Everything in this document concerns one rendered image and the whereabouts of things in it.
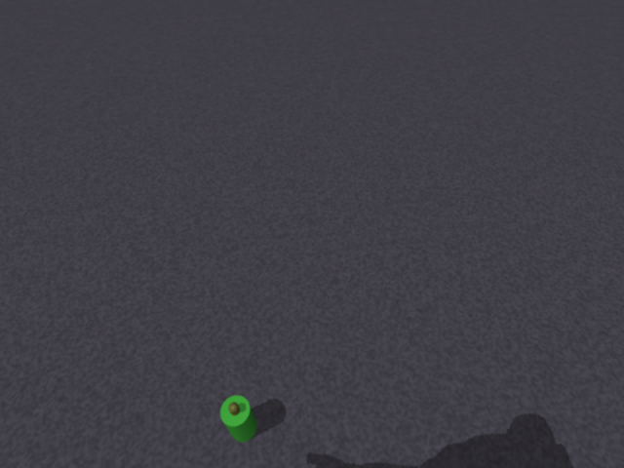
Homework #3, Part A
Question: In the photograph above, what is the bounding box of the bottle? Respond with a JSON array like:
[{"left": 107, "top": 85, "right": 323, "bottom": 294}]
[{"left": 220, "top": 395, "right": 257, "bottom": 442}]

